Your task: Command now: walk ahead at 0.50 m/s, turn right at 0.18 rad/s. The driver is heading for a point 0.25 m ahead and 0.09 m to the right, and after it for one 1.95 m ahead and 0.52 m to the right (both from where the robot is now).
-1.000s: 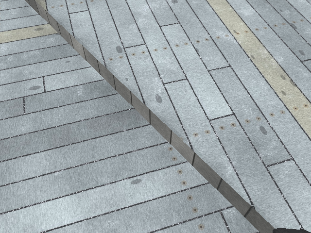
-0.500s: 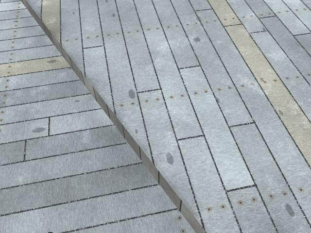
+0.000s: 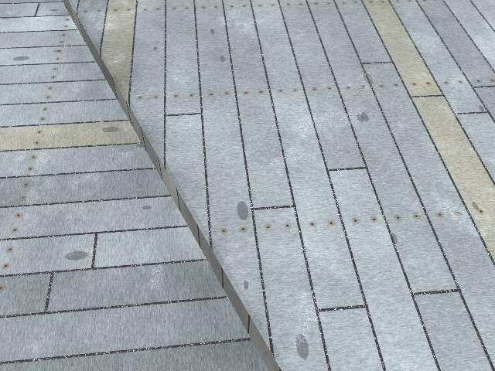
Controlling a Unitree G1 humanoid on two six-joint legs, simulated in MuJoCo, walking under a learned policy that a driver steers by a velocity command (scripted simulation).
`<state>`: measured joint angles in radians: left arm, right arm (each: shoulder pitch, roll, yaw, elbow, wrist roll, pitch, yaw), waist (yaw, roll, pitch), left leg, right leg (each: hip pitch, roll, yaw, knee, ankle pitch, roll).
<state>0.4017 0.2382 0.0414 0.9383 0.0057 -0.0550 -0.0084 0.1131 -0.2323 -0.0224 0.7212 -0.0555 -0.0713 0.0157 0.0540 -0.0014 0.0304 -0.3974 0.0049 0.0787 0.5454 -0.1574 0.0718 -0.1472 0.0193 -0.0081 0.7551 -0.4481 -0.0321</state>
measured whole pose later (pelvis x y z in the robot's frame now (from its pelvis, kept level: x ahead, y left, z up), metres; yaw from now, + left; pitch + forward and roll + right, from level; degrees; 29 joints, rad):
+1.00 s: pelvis +0.31 -0.15 +0.13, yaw -25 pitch +3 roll +2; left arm 0.22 0.21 0.01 0.71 0.00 -0.03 0.04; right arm 0.18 -0.24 -0.04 0.70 0.01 0.00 -0.05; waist 0.01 0.04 -0.01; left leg -0.74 0.04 -0.11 1.21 -0.13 -0.06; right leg -0.38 0.11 -0.01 0.49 -0.15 -0.14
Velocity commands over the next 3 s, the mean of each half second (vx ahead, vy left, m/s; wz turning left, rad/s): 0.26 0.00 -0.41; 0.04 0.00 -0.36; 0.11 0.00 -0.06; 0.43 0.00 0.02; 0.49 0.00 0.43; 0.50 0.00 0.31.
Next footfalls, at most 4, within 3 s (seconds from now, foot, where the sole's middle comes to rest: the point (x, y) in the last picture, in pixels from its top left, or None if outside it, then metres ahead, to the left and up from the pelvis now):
0.62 right None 0.38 -0.21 -0.64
1.44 left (294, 338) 0.52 -0.07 -0.64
1.88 right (426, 256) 0.77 -0.43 -0.64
2.42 left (364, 157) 1.14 -0.30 -0.64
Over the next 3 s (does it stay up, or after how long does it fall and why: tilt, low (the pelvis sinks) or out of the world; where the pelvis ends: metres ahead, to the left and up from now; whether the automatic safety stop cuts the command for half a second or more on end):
stays up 1.29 -0.44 0.13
